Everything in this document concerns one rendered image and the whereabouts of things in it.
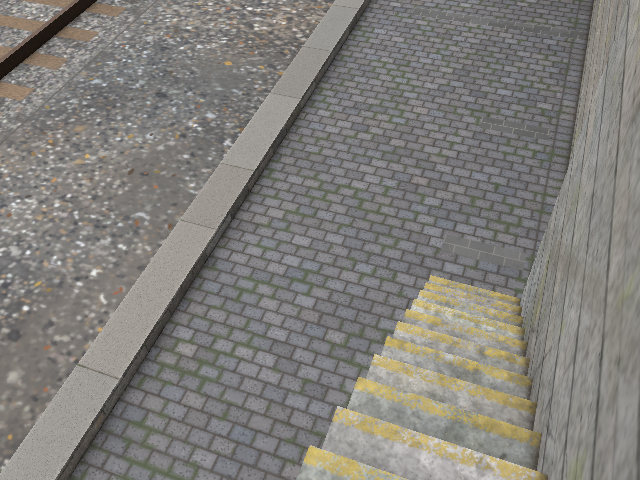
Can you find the stairs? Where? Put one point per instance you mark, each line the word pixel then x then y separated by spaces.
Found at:
pixel 448 399

